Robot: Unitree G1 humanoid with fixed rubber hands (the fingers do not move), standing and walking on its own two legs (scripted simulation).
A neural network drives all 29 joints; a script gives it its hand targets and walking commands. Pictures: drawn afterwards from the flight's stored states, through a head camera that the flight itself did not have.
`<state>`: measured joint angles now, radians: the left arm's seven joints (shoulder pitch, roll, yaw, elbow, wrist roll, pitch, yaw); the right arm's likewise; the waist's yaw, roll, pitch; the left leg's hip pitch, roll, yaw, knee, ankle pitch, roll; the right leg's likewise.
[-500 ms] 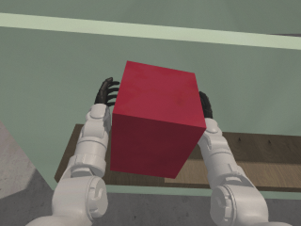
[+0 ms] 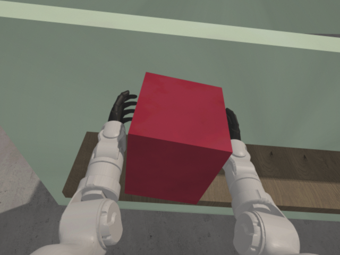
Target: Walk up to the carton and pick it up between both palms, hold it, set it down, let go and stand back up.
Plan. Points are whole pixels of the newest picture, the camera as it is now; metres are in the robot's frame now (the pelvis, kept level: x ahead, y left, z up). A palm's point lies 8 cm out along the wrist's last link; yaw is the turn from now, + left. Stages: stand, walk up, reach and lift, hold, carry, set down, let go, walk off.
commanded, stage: set down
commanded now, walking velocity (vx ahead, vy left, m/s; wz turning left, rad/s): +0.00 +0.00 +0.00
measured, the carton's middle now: (172, 141) +0.38 +0.00 +0.06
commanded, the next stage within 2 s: none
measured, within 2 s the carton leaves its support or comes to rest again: rests again in 0.54 s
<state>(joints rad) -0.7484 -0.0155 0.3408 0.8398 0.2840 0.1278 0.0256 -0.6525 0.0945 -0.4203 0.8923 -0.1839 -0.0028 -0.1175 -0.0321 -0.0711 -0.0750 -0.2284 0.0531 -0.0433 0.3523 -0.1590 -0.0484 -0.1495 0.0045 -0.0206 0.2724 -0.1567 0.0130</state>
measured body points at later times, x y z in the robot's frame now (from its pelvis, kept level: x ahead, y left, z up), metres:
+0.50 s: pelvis +0.01 +0.00 +0.00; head +0.01 +0.03 +0.45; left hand +0.42 +0.14 +0.09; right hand +0.39 -0.15 +0.07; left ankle +0.01 +0.14 -0.75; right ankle -0.01 -0.13 -0.75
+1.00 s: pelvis +0.00 +0.00 +0.00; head +0.02 +0.04 +0.45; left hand +0.41 +0.16 +0.07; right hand +0.39 -0.14 +0.07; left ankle +0.01 +0.14 -0.75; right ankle -0.01 -0.13 -0.75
